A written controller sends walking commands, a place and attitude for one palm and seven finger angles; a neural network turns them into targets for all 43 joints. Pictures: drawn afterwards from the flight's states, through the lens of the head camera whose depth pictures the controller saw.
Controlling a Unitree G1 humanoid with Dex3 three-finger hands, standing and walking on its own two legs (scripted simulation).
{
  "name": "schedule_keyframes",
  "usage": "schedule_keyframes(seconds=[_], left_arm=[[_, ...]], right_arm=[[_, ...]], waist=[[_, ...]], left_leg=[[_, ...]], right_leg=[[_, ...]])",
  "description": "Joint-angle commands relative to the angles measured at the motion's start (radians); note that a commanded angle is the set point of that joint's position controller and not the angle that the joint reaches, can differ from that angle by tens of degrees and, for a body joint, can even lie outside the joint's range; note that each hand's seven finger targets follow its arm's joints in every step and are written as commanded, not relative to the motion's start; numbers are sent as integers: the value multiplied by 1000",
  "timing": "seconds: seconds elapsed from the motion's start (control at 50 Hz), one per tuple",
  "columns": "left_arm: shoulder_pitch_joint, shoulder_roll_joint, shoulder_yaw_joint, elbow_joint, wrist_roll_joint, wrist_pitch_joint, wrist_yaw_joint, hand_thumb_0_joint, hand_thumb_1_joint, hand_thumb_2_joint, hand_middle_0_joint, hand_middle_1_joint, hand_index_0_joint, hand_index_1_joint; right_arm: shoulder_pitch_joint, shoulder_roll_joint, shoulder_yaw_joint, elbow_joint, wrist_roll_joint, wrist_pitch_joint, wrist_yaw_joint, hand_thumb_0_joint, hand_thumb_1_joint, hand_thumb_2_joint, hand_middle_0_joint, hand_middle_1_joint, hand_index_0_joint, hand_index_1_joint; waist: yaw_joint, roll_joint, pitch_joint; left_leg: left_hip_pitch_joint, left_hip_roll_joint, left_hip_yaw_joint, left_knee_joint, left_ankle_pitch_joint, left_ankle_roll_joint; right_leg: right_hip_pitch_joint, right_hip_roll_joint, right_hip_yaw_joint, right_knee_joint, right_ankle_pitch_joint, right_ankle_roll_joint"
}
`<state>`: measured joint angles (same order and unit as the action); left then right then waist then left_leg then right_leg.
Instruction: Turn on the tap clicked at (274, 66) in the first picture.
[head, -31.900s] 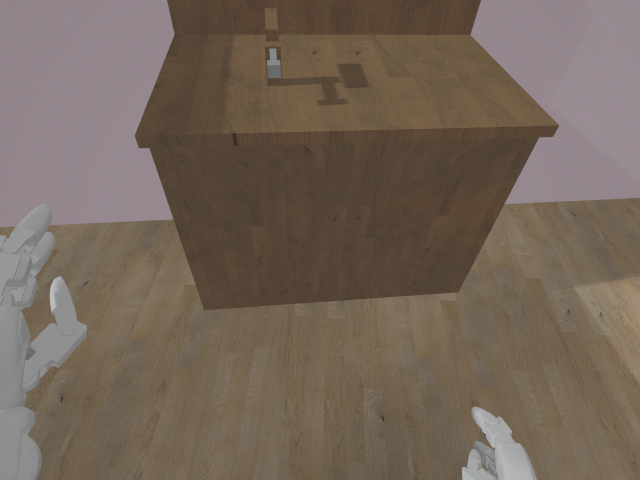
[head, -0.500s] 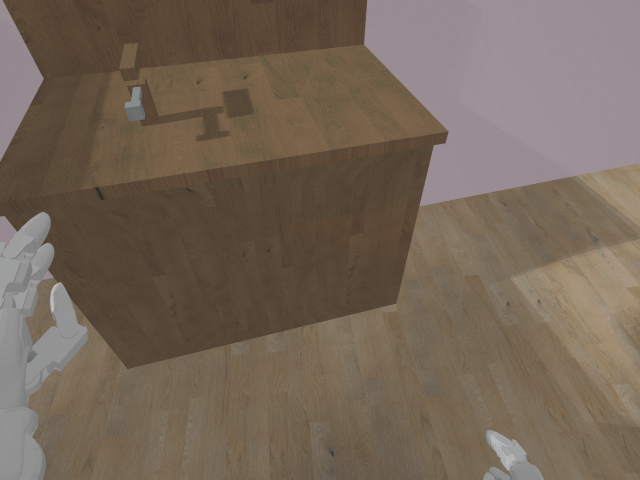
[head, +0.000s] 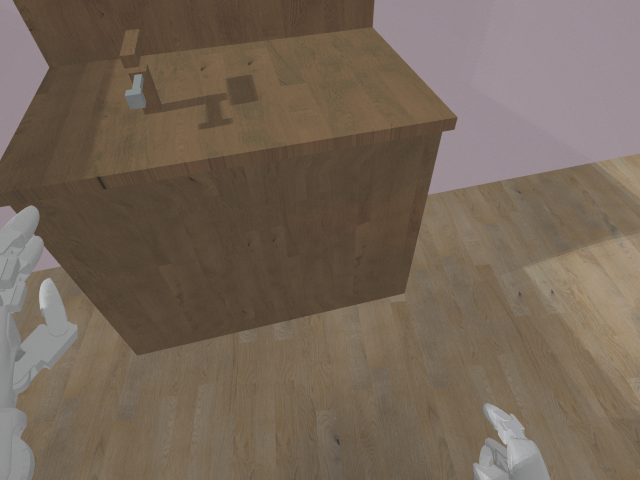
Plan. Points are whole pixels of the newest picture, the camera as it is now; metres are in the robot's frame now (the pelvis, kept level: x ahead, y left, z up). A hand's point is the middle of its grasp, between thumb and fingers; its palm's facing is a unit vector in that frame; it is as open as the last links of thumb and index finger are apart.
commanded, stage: stand and check the lever's angle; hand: left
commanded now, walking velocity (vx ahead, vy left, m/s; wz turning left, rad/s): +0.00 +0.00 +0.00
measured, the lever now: (135, 98) +0.74 +0.40 +0.12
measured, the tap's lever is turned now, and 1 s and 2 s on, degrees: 0 0 0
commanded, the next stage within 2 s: take the last steps up to it in 0.10 s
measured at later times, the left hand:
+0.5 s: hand (72, 294) +0.26 +0.27 +0.15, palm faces +0.42 -0.83 -0.37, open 7.4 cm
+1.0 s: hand (141, 202) +0.40 +0.24 +0.16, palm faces +0.32 -0.84 -0.43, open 7.4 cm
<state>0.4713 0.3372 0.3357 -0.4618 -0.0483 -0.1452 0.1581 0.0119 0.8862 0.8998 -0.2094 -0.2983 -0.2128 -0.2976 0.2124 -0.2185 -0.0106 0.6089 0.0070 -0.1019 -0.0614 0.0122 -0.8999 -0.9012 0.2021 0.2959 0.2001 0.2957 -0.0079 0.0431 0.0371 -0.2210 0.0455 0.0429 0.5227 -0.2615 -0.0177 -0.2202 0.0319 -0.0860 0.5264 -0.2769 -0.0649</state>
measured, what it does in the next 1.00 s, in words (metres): walks ahead: left foot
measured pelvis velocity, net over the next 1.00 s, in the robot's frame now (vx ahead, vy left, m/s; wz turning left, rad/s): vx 0.14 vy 0.03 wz -0.11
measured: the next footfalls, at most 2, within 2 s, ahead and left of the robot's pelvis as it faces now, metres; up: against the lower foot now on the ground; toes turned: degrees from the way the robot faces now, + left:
left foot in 0.82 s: +0.17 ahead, +0.15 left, +0.00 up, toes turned +5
right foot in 1.10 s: +0.29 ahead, -0.11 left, +0.00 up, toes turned -9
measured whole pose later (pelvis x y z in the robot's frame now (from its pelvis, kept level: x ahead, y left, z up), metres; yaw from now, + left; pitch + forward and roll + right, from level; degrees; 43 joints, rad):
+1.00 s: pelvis +0.14 +0.03 +0.00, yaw -6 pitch +0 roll +1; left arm 0.43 0.36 0.36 -0.50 -0.04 -0.10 0.17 0.02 0.89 0.90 -0.21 -0.30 -0.21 -0.30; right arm 0.17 -0.17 0.01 0.59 0.01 -0.12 -0.05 0.01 -0.90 -0.90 0.20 0.30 0.20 0.30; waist -0.01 -0.01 0.08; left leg -0.22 0.05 0.18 0.55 -0.33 0.01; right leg -0.40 -0.06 -0.07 0.91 -0.45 0.01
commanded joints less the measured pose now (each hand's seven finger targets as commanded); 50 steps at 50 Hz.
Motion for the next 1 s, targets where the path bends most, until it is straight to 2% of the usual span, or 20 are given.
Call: schedule_keyframes(seconds=[0.0,0.2,0.32,0.4,0.48,0.54,0.58,0.6,0.62,0.64,0.66,0.7,0.76,0.78,0.8,0.82,0.84,0.88,0.94,0.98], left_arm=[[-98,174,99,-196,3,-34,16,0,900,900,-200,-300,-200,-300],[-38,169,108,-242,-1,-21,31,0,900,900,-200,-300,-200,-300],[-65,159,96,-218,-6,-2,36,0,900,900,-200,-300,-200,-300],[-127,162,90,-216,3,1,39,0,900,900,-200,-300,-200,-300],[-152,173,98,-266,8,-8,43,0,900,900,-200,-300,-200,-300],[-101,179,112,-267,9,-15,46,0,900,900,-200,-300,-200,-300],[-59,193,133,-232,6,-17,45,0,900,900,-200,-300,-200,-300],[-58,204,138,-230,-3,-23,41,0,900,900,-200,-300,-200,-300],[-75,212,148,-249,-12,-37,37,0,900,900,-200,-300,-200,-300],[-81,234,175,-287,-13,-58,36,0,900,900,-200,-300,-200,-300],[-57,240,188,-299,-10,-70,37,0,900,900,-200,-300,-200,-300],[-21,205,181,-277,-6,-79,32,0,900,900,-200,-300,-200,-300],[-48,172,145,-262,-18,-78,30,0,900,900,-200,-300,-200,-300],[-29,163,136,-261,-22,-75,29,0,900,900,-200,-300,-200,-300],[-40,158,120,-282,-24,-72,28,0,900,900,-200,-300,-200,-300],[-73,167,116,-252,-9,-63,31,0,900,900,-200,-300,-200,-300],[-138,194,120,-253,5,-51,28,0,900,900,-200,-300,-200,-300],[-170,223,132,-296,18,-47,25,0,900,900,-200,-300,-200,-300],[-44,181,122,-340,15,-36,25,0,900,900,-200,-300,-200,-300],[-1,201,147,-338,9,-34,28,0,900,900,-200,-300,-200,-300]], right_arm=[[-106,-100,-30,-171,4,-52,-11,0,-900,-900,200,300,200,300],[-105,-99,-30,-195,1,-47,-12,0,-900,-900,200,300,200,300],[-111,-100,-23,-193,-3,-26,-21,0,-900,-900,200,300,200,300],[-110,-105,-16,-185,-7,-27,-30,0,-900,-900,200,300,200,300],[-98,-107,-16,-181,-4,-38,-29,0,-900,-900,200,300,200,300],[-86,-103,-15,-171,-9,-47,-23,0,-900,-900,200,300,200,300],[-92,-100,-19,-170,-3,-43,-16,0,-900,-900,200,300,200,300],[-94,-88,-24,-170,4,-38,-10,0,-900,-900,200,300,200,300],[-99,-87,-32,-174,15,-35,-4,0,-900,-900,200,300,200,300],[-115,-82,-30,-174,17,-36,2,0,-900,-900,200,300,200,300],[-110,-76,-26,-170,15,-33,4,0,-900,-900,200,300,200,300],[-103,-68,-16,-165,1,-19,13,0,-900,-900,200,300,200,300],[-81,-85,-28,-156,-1,-12,4,0,-900,-900,200,300,200,300],[-78,-109,-44,-165,1,-17,-6,0,-900,-900,200,300,200,300],[-82,-121,-48,-171,8,-15,-7,0,-900,-900,200,300,200,300],[-82,-113,-40,-178,11,-25,-6,0,-900,-900,200,300,200,300],[-93,-102,-31,-167,0,-37,-4,0,-900,-900,200,300,200,300],[-95,-94,-31,-143,5,-55,-5,0,-900,-900,200,300,200,300],[-94,-97,-28,-164,6,-70,1,0,-900,-900,200,300,200,300],[-96,-100,-23,-182,2,-77,-2,0,-900,-900,200,300,200,300]], waist=[[1,-37,-72],[5,10,-158],[-3,23,-95],[-10,48,-45],[-13,130,-88],[-7,114,-119],[-2,-38,-129],[-2,-183,-146],[7,-235,-138],[25,-164,-126],[30,-112,-91],[7,-129,-101],[-24,-60,-134],[-33,74,-153],[-27,246,-183],[-21,190,-133],[-26,131,-55],[-10,60,-59],[4,187,-107],[-1,206,-105]], left_leg=[[-1,57,-52,-84,91,45],[60,75,-56,-97,303,34],[-12,100,-78,-125,-97,75],[-53,124,-127,-133,-184,97],[-7,161,-156,-112,-46,115],[41,174,-132,-45,183,118],[-117,110,-25,116,214,78],[-236,33,71,285,135,37],[-395,-26,81,419,-129,4],[-465,-6,23,466,-332,10],[-462,26,-12,440,-352,20],[-368,38,17,289,-235,20],[45,-12,114,-14,91,23],[216,82,-22,-85,150,74],[357,278,-284,-147,211,164],[252,360,-446,-236,122,237],[172,393,-483,-269,91,269],[197,354,-351,-227,180,256],[153,276,-132,-216,229,195],[81,235,-58,-206,213,154]], right_leg=[[27,-142,190,-177,139,40],[112,-116,129,-123,349,49],[11,-91,137,-90,-3,24],[-40,-76,129,-28,-60,13],[-41,-59,70,82,26,19],[-22,-58,52,73,48,17],[157,-132,181,-6,241,-37],[269,-242,370,-63,396,-94],[388,-341,513,-103,592,-169],[425,-387,534,-117,688,-199],[397,-390,488,-111,706,-192],[335,-330,347,-78,657,-156],[82,-196,147,67,411,-49],[-78,-136,92,221,239,6],[-288,-43,20,415,-214,67],[-328,-28,74,580,-327,61],[-390,-90,115,638,-295,59],[-419,-138,109,561,-239,69],[-266,-125,17,330,-143,73],[-137,-87,-49,191,-90,73]])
